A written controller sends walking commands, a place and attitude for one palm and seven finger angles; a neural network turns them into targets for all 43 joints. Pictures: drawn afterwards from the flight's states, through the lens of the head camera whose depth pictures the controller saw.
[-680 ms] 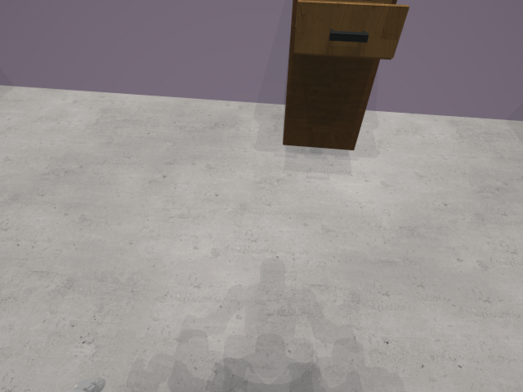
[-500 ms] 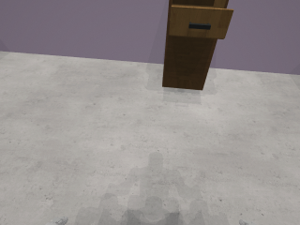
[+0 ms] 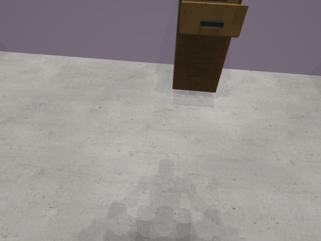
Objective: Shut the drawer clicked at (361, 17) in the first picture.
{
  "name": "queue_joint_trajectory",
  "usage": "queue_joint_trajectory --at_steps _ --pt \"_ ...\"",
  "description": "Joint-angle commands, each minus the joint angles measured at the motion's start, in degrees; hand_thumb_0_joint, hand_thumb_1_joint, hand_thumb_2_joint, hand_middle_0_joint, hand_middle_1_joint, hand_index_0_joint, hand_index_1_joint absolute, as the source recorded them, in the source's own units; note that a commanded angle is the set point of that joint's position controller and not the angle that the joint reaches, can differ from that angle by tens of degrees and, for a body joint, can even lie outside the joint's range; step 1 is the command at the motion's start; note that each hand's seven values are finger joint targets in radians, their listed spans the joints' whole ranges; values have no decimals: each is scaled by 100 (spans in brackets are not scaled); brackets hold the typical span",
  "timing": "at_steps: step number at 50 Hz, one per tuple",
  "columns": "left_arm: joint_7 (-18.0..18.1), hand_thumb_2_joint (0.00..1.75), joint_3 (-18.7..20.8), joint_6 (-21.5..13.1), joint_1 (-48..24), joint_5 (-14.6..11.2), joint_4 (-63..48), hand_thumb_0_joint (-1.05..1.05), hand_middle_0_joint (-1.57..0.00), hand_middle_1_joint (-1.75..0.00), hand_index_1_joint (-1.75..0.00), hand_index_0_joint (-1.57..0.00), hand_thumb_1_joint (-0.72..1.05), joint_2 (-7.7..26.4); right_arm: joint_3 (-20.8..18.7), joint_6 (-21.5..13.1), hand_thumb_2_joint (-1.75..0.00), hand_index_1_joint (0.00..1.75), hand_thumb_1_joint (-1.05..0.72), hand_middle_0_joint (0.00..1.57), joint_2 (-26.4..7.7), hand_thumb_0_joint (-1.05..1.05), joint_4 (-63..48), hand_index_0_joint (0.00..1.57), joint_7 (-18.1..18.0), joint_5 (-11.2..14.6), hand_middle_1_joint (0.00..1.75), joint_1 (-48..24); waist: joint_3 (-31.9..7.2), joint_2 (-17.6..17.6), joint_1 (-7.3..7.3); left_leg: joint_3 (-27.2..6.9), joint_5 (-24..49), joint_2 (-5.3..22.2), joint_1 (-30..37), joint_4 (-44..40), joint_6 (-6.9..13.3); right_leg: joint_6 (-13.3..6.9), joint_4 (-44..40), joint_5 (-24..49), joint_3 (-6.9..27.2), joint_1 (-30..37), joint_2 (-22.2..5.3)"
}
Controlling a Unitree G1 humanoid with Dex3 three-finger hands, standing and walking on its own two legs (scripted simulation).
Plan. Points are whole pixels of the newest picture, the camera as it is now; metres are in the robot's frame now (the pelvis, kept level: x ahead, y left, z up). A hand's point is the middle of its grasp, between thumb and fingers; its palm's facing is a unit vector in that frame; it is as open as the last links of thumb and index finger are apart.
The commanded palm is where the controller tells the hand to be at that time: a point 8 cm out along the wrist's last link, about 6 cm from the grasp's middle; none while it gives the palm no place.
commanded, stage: stand and wait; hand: left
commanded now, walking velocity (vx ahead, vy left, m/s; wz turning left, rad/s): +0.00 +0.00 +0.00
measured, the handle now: (211, 22) +1.30 -0.23 +0.01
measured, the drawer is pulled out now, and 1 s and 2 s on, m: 0.28 0.28 0.28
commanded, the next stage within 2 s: look at it before walking up in 0.14 s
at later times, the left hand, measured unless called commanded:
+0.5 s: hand out of the picture +0.08 +0.24 -0.15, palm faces -0.03 -0.94 -0.33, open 7.4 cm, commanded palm none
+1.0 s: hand out of the picture +0.07 +0.23 -0.16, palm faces -0.04 -0.95 -0.32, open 7.4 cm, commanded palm none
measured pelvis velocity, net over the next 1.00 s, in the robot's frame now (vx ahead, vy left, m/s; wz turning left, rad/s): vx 0.01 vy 0.00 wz -0.04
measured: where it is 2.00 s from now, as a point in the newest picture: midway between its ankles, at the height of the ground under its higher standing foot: (174, 229)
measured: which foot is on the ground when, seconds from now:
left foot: down 0.00-1.00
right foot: down 0.00-1.00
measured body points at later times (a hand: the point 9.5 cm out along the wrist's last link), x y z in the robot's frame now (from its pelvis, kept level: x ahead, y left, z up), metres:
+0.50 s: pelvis +0.00 +0.00 +0.00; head +0.00 +0.00 +0.45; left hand +0.08 +0.29 -0.13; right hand +0.08 -0.30 -0.13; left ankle +0.00 +0.12 -0.74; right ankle +0.00 -0.12 -0.74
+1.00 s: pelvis +0.01 +0.00 +0.00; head +0.01 +0.00 +0.45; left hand +0.07 +0.28 -0.14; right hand +0.08 -0.29 -0.14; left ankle +0.00 +0.12 -0.74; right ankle +0.00 -0.12 -0.74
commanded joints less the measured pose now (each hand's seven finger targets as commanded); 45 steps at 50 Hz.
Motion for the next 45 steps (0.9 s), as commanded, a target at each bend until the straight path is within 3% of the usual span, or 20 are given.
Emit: queue_joint_trajectory --at_steps 1,22,28,38,43,45 --pt "51 90 253 -169 -311 11 -379 0 -20 -30 -30 -20 90 1166 -212 -151 -90 30 -90 20 -1162 0 -384 20 -66 29 30 -371 -377 -67 -10 -547 603 615 -10 -388 215 -206 -479 454 586 37 -655" --pt "50 90 238 -174 -341 27 -333 0 -20 -30 -30 -20 90 1144 -205 -152 -90 30 -90 20 -1136 0 -313 20 -57 24 30 -381 -297 -36 -21 -533 624 638 58 -481 194 -189 -551 491 608 -60 -644" --pt "55 90 243 -196 -331 20 -326 0 -20 -30 -30 -20 90 1143 -203 -161 -90 30 -90 20 -1144 0 -308 20 -66 29 30 -394 -449 -63 -26 -493 939 656 172 -420 179 -198 -501 944 587 81 -672" --pt "50 90 241 -188 -315 22 -314 0 -20 -30 -30 -20 90 1151 -199 -148 -90 30 -90 20 -1153 0 -306 20 -66 28 30 -422 -340 -44 -22 -495 833 657 185 -486 171 -188 -575 828 606 37 -654" --pt "54 90 244 -198 -292 21 -311 0 -20 -30 -30 -20 90 1153 -197 -160 -90 30 -90 20 -1151 0 -296 20 -68 33 30 -412 -468 -48 -17 -495 1020 674 261 -473 178 -193 -546 1058 585 158 -674" --pt "63 90 141 -96 24 15 -190 0 -20 -30 -30 -20 90 616 -70 -84 -90 30 -90 20 -593 0 -179 20 -63 -5 30 -103 -558 -111 -32 -262 595 662 359 -277 63 -146 -481 668 649 86 -609"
